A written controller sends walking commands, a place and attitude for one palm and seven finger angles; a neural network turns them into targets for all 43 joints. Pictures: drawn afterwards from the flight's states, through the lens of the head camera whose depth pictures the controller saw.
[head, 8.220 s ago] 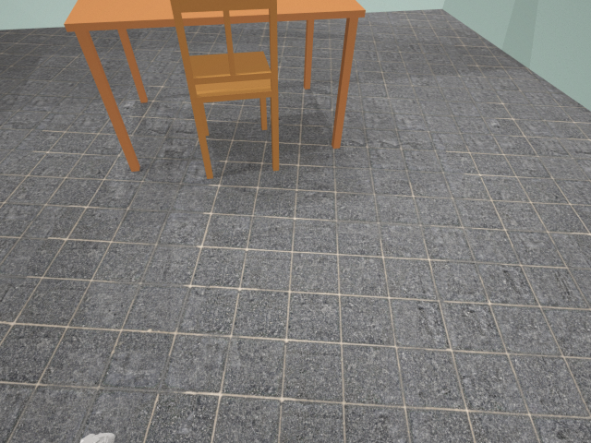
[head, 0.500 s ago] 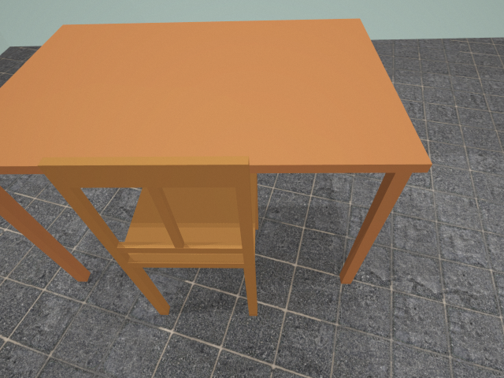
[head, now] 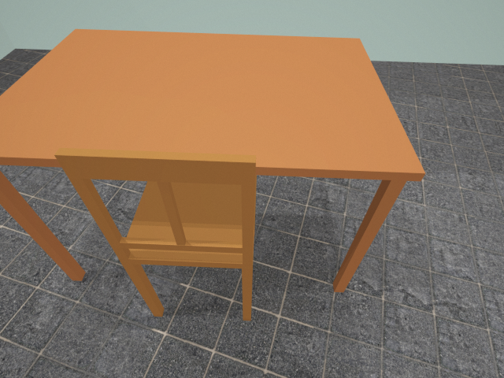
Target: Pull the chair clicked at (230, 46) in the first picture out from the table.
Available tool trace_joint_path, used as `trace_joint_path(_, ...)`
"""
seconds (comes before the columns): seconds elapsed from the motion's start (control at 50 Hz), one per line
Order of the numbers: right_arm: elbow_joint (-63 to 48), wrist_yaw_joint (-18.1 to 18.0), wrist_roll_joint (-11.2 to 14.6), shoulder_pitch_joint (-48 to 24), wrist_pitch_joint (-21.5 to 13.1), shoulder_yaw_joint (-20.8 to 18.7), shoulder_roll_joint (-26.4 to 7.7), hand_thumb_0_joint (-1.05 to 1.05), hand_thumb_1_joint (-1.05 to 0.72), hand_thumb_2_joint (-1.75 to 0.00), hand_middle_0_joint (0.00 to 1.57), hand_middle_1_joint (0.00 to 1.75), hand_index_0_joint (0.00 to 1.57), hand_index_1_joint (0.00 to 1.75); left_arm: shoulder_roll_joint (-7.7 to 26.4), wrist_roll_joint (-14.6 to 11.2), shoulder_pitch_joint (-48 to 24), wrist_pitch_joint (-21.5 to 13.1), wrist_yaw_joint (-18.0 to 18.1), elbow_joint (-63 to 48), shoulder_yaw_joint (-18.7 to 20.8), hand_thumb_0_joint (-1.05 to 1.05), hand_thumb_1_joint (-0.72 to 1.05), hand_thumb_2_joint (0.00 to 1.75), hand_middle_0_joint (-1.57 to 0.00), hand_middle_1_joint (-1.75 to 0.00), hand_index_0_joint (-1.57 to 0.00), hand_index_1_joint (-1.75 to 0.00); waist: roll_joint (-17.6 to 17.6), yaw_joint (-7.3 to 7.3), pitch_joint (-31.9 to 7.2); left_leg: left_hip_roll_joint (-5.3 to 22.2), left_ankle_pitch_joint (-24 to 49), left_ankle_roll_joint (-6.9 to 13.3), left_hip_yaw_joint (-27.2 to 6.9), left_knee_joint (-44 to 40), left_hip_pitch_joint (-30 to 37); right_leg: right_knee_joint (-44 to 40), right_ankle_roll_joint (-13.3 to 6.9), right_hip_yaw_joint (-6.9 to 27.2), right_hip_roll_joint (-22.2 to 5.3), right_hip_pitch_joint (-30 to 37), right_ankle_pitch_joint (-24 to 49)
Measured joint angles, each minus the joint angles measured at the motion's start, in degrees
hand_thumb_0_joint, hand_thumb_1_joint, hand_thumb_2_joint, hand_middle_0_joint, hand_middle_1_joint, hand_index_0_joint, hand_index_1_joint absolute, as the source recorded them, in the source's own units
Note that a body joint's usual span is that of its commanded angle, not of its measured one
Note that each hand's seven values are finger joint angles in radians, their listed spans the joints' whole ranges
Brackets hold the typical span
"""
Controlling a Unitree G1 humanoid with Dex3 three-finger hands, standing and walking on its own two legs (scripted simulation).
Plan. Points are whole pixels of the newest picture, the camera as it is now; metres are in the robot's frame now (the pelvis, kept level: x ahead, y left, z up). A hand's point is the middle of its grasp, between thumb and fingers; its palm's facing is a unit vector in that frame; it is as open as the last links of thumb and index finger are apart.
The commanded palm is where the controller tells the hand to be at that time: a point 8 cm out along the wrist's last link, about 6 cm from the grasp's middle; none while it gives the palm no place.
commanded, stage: come to a stop and stand still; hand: left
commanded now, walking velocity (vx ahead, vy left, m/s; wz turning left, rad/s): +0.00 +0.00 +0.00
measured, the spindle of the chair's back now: (173, 214) +0.48 +0.21 -0.10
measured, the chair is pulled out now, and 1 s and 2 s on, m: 0.00 0.00 0.00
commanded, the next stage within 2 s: look again from close up in 0.76 s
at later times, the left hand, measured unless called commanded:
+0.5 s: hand out of the picture -0.01 +0.20 -0.17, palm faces -0.01 -0.98 -0.18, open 7.4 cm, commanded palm none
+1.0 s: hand out of the picture -0.02 +0.21 -0.17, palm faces +0.00 -0.99 -0.17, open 7.4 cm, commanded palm none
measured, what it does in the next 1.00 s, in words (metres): shifts its weight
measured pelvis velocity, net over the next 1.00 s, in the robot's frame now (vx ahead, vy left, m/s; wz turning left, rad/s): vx -0.01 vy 0.05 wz -0.04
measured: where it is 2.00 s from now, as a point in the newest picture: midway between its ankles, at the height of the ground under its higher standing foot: outside the picture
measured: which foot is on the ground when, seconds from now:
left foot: down 0.00-1.00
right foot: down 0.00-1.00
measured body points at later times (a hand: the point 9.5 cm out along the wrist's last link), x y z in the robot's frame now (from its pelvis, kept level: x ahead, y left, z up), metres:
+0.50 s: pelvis -0.02 +0.04 +0.00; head -0.01 +0.05 +0.45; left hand -0.01 +0.26 -0.16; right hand -0.02 -0.19 -0.15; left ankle -0.03 +0.11 -0.73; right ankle +0.03 -0.10 -0.73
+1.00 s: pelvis -0.01 +0.05 +0.00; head +0.00 +0.05 +0.45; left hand -0.02 +0.26 -0.16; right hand -0.03 -0.16 -0.16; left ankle -0.03 +0.11 -0.73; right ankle +0.03 -0.10 -0.73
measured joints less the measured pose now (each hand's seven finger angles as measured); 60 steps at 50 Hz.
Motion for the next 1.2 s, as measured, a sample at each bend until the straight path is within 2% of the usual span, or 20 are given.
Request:
trace_joint_path(0.2, 1.5, 0.6, 0.0, -0.3, 0.4, 2.0, 2.5, 0.01, -0.91, -0.90, 0.20, 0.30, 0.20, 0.30, 0.8, -0.1, 0.2, 0.7, 0.0, 0.6, -0.5, 0.01, 0.90, 0.90, -0.20, -0.30, -0.20, -0.30, -0.7, 0.81, 0.3, -1.3, 2.2, 1.3, 1.0, -2.4, 0.6, -2.4, 1.5, 1.1, -1.1, 0.5, 2.6)
trace_joint_path(0.32, 3.7, 0.6, 0.2, 1.1, 0.4, 2.4, 5.1, 0.01, -0.91, -0.90, 0.20, 0.30, 0.20, 0.30, -0.8, -0.1, 1.5, 0.7, 0.2, 1.5, -1.0, 0.01, 0.90, 0.90, -0.20, -0.30, -0.20, -0.30, -0.8, 0.74, 0.5, -2.1, 3.2, 2.1, 1.8, -3.6, 0.7, -3.3, 2.3, 1.9, -1.8, 0.2, 3.6)
trace_joint_path(0.5, 7.1, 0.3, 0.5, 4.0, 0.2, 2.1, 6.5, 0.01, -0.92, -0.90, 0.20, 0.30, 0.20, 0.30, -3.8, 0.0, 3.7, 0.7, 0.4, 3.2, -1.3, 0.01, 0.90, 0.90, -0.20, -0.30, -0.20, -0.30, -1.5, 0.40, 1.2, -3.0, 3.6, 3.2, 2.7, -4.3, 0.7, -3.3, 3.3, 3.0, -2.6, -0.3, 4.0)
trace_joint_path(0.72, 9.1, -0.1, 0.7, 5.7, -0.2, 1.9, 8.6, 0.01, -0.91, -0.90, 0.20, 0.30, 0.20, 0.30, -5.4, 0.0, 4.8, 0.5, 0.7, 5.2, -0.9, 0.01, 0.90, 0.90, -0.20, -0.30, -0.20, -0.30, -1.6, 0.24, 1.1, -3.6, 3.4, 3.9, 3.3, -4.5, 1.2, -3.3, 4.0, 3.6, -3.1, 0.1, 3.9)
trace_joint_path(0.9, 9.0, -0.2, 0.7, 5.2, -0.5, 1.8, 9.2, 0.01, -0.91, -0.90, 0.20, 0.30, 0.20, 0.30, -5.8, 0.1, 4.9, 0.2, 0.8, 5.3, -0.5, 0.01, 0.90, 0.90, -0.20, -0.30, -0.20, -0.30, -1.1, 0.33, 0.7, -4.0, 3.4, 4.3, 3.6, -5.0, 1.5, -3.2, 4.4, 3.9, -3.4, -0.1, 3.7)
trace_joint_path(1.2, 9.1, -0.5, 0.7, 4.6, -0.8, 1.8, 8.3, 0.01, -0.91, -0.90, 0.20, 0.30, 0.20, 0.30, -6.2, 0.0, 4.5, 0.2, 0.9, 5.7, -0.2, 0.01, 0.91, 0.90, -0.20, -0.30, -0.20, -0.30, -0.6, 0.39, 1.0, -3.8, 2.9, 4.1, 4.0, -5.7, 2.6, -2.9, 4.3, 4.4, -3.2, 0.4, 2.9)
